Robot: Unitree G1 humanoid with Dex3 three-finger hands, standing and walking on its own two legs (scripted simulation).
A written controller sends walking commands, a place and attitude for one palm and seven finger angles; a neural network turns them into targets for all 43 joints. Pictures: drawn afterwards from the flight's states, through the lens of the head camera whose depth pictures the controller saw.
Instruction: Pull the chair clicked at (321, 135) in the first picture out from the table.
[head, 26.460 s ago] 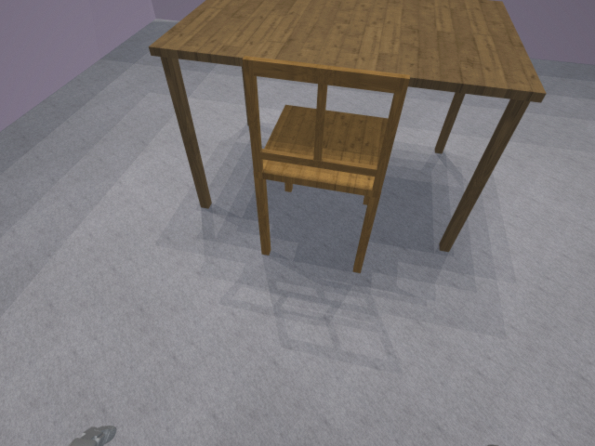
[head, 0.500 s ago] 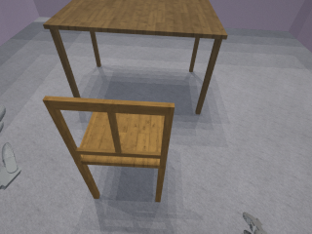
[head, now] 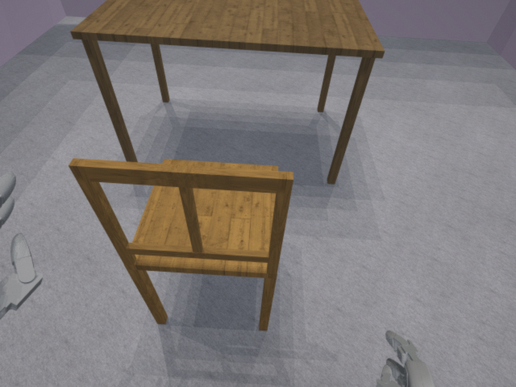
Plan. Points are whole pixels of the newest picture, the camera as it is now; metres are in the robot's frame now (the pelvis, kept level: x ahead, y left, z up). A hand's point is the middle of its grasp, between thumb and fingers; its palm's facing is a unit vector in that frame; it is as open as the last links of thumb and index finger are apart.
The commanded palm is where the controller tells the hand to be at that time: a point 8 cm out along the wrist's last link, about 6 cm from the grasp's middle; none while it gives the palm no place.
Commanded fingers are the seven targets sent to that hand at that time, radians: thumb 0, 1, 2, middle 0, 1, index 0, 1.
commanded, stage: stop stepping back and stand still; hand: left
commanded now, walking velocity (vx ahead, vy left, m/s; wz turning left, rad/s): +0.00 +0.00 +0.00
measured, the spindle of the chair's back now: (192, 221) +0.48 +0.17 -0.10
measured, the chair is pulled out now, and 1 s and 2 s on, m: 0.62 0.62 0.62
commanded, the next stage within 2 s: let the arm hang, fingers relaxed in 0.32 s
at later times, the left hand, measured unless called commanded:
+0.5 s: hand (75, 287) +0.23 +0.26 +0.07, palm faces +0.27 -0.83 -0.49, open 7.4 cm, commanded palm none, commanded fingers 0.00 0.90 0.90 -0.20 -0.30 -0.20 -0.30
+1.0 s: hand out of the picture -0.05 +0.18 -0.17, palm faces +0.04 -0.97 -0.25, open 7.2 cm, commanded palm none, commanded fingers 0.00 0.90 0.90 -0.20 -0.30 -0.20 -0.30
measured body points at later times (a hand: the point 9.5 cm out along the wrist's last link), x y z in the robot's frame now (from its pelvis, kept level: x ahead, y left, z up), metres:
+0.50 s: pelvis +0.01 +0.00 +0.00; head +0.03 -0.01 +0.45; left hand +0.21 +0.31 +0.10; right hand +0.18 -0.24 -0.11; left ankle +0.02 +0.12 -0.74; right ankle +0.03 -0.14 -0.74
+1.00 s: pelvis +0.00 -0.02 +0.00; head +0.02 -0.02 +0.44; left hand -0.05 +0.23 -0.15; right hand -0.05 -0.24 -0.16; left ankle +0.02 +0.12 -0.74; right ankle +0.03 -0.14 -0.74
